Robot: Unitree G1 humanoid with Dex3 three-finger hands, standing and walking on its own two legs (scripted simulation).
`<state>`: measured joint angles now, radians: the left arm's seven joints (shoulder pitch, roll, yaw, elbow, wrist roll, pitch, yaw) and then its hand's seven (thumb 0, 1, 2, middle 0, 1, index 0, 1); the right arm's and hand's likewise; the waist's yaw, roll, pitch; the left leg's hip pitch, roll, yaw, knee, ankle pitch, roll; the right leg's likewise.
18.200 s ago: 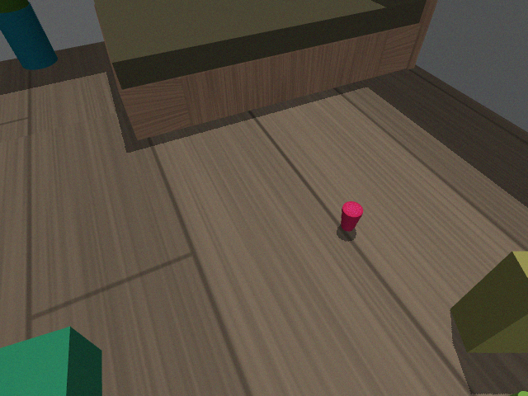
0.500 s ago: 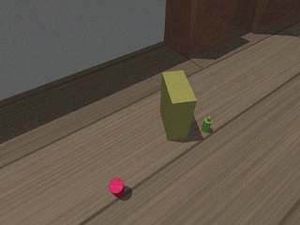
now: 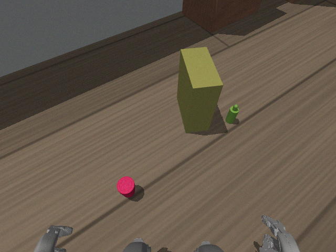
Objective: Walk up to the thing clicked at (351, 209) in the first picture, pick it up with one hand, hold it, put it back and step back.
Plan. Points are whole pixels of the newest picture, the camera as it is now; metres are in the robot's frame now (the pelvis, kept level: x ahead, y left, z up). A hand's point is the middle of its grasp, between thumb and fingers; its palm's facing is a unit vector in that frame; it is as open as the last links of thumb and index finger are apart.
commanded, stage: rise first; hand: left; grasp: from above
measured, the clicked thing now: (127, 188) +0.46 +0.22 -0.66
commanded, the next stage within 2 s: none
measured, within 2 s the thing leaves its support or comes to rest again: neither
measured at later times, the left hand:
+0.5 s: hand out of the picture +0.14 +0.26 -0.18, palm faces -0.18 -0.87 -0.45, open 14.0 cm
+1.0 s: hand (91, 220) +0.26 +0.28 -0.35, palm faces -0.45 -0.46 -0.77, open 14.0 cm
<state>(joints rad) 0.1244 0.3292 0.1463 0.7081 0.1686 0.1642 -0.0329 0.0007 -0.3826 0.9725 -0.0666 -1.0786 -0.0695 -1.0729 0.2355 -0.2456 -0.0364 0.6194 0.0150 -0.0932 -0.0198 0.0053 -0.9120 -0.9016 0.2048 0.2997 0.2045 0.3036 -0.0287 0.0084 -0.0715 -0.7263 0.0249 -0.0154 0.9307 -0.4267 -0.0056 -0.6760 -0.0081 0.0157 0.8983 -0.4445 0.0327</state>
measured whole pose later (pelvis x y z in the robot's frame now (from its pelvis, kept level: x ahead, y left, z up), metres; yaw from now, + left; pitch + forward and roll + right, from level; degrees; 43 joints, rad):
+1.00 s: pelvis -0.06 +0.00 -0.21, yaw -1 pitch +33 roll -3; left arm -0.30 0.50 0.12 0.77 0.70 -0.07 0.09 0.00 -0.53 0.98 -0.08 -1.10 -0.08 -1.10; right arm 0.08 -0.29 -0.05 0.65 -0.01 -0.17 0.04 0.00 -0.91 -0.90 0.20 0.30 0.20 0.30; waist -0.04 0.02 -0.17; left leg -1.75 0.02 -0.06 1.82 -0.65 -0.02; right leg -1.68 0.01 0.00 1.80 -0.70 0.04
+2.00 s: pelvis -0.09 +0.00 -0.36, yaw -7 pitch +34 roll -8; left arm -0.92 0.81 0.13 1.36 1.27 -0.28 0.31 0.00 -0.55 1.01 -0.08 -1.03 -0.07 -1.03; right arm 0.13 -0.25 0.04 0.73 -0.12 0.00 0.12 0.00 -0.92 -0.90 0.20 0.30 0.20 0.30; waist -0.19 -0.01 -0.06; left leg -2.26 0.01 -0.15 2.32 -0.66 -0.02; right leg -2.16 0.05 -0.05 2.25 -0.70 0.06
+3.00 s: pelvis -0.08 +0.00 -0.37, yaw -9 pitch +35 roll -9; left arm -1.11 0.80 0.06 1.49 1.19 -0.05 0.27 0.00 -0.52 0.97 -0.08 -1.06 -0.09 -1.05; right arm 0.20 -0.28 0.14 0.66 -0.09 0.02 0.12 0.00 -0.92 -0.90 0.20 0.30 0.20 0.30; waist -0.34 0.03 -0.02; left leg -2.30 0.03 -0.17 2.35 -0.67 -0.01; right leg -2.21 0.07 -0.06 2.27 -0.69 0.07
